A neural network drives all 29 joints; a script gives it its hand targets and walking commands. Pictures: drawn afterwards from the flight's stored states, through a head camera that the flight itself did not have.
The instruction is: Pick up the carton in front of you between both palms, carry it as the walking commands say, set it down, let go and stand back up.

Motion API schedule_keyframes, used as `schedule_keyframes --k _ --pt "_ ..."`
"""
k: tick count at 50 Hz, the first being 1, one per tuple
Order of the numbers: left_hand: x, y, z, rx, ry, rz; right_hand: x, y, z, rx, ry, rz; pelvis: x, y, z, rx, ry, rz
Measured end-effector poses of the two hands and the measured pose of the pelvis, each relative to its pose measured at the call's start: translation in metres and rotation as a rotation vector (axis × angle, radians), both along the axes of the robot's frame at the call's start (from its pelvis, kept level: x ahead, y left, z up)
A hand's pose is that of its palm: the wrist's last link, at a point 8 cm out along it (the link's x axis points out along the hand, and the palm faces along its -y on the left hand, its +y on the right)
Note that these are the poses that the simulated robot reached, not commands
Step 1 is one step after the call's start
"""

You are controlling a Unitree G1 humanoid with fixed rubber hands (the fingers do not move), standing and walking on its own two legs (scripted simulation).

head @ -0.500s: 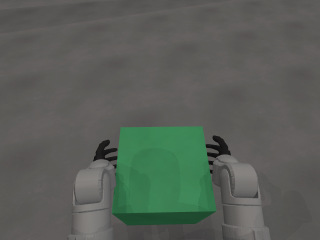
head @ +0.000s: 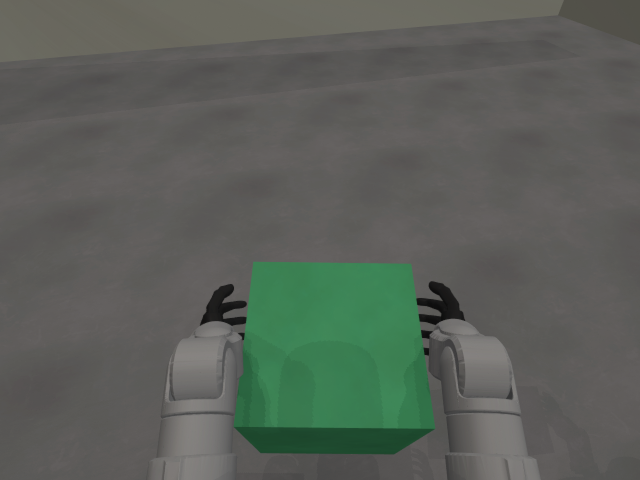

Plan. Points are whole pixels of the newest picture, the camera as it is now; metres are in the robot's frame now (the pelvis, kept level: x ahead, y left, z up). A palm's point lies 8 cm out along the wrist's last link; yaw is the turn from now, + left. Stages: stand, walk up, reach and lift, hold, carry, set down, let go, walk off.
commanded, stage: carry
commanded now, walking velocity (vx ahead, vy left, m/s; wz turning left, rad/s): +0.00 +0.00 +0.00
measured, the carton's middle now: (329, 366) +0.32 +0.00 -0.04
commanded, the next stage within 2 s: none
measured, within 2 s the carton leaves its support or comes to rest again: neither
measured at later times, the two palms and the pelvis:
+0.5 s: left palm (185, 334) +0.33 +0.20 +0.01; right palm (400, 327) +0.34 -0.09 +0.02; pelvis +0.04 +0.04 -0.02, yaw +1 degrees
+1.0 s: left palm (170, 322) +0.34 +0.22 +0.03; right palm (387, 319) +0.35 -0.08 +0.03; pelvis +0.05 +0.07 -0.02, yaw +1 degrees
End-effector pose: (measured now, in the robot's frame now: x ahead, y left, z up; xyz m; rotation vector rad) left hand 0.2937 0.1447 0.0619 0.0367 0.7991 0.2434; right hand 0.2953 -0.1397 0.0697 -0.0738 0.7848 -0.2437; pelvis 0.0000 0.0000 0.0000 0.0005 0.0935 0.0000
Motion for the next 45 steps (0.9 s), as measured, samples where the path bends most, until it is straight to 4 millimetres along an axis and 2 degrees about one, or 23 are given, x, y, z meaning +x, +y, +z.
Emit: schedule_keyframes --k 5,10,18,23,29,34,45 --pt "0.004 0.014 -0.02 0.002 0.005 0.004 0.009 0.014 -0.016 -0.027 0.004 0.031 0.008 0.009 0.0 -0.011 -0.002 0.004" --pt "0.013 0.025 -0.024 0.022 -0.036 0.004 0.021 0.022 -0.027 0.004 -0.037 0.074 0.019 0.017 -0.001 -0.015 0.009 0.005" --pt "0.023 0.052 -0.042 -0.018 -0.093 -0.078 0.029 0.042 -0.038 0.011 -0.093 0.119 0.027 0.041 -0.004 -0.046 0.009 0.026" --pt "0.033 0.059 -0.049 -0.023 -0.132 -0.064 0.04 0.047 -0.045 0.019 -0.129 0.14 0.034 0.045 -0.011 -0.029 -0.018 0.007" --pt "0.045 0.06 -0.04 0.008 -0.151 -0.073 0.051 0.048 -0.05 0.058 -0.152 0.118 0.049 0.047 -0.017 -0.03 -0.038 0.032" --pt "0.047 0.069 -0.034 0.004 -0.16 -0.063 0.054 0.057 -0.039 0.046 -0.158 0.134 0.053 0.054 -0.014 -0.021 -0.049 0.021" --pt "0.049 0.076 -0.033 -0.012 -0.155 -0.082 0.057 0.064 -0.036 0.023 -0.151 0.124 0.058 0.065 -0.017 -0.018 -0.059 0.018"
